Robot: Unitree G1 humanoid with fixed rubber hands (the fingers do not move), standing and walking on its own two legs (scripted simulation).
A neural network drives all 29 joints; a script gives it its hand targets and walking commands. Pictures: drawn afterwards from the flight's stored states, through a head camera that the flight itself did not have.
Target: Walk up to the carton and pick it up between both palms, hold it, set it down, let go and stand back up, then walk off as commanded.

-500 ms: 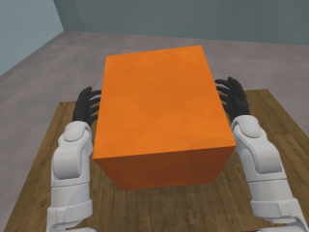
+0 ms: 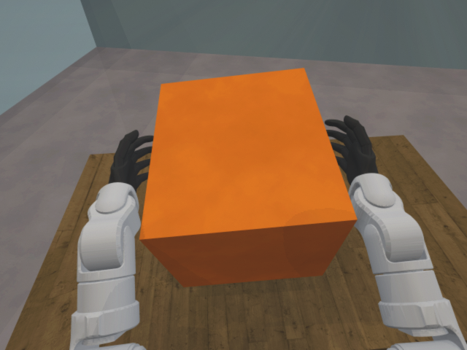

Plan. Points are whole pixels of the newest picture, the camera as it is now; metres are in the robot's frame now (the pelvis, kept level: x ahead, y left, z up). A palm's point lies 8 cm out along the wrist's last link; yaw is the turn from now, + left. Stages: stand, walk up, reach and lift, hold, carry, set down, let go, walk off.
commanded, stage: hold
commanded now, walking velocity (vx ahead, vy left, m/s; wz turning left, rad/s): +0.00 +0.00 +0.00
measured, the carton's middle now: (242, 180) +0.41 +0.00 +0.09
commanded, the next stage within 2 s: none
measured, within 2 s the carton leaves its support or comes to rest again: neither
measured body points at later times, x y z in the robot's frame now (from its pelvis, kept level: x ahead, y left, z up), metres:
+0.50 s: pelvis +0.00 +0.00 +0.00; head +0.00 +0.01 +0.45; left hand +0.36 +0.18 +0.17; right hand +0.36 -0.18 +0.18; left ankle +0.03 +0.13 -0.75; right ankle -0.01 -0.13 -0.75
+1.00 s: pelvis +0.00 +0.00 +0.00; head +0.00 +0.01 +0.45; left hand +0.36 +0.18 +0.17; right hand +0.36 -0.18 +0.18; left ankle +0.03 +0.13 -0.75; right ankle -0.01 -0.13 -0.75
